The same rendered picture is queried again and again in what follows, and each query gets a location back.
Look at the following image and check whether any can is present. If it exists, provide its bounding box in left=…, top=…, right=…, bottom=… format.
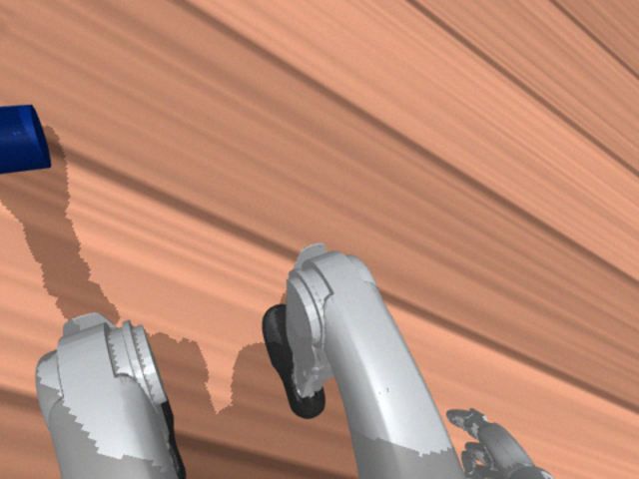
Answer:
left=0, top=105, right=51, bottom=174

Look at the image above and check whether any right robot foot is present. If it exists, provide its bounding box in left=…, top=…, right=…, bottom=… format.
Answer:
left=262, top=304, right=325, bottom=419

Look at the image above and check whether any right robot hand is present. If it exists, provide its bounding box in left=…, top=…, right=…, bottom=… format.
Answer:
left=446, top=408, right=535, bottom=479

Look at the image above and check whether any left robot foot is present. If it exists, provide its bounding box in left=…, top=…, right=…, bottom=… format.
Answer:
left=161, top=391, right=186, bottom=479

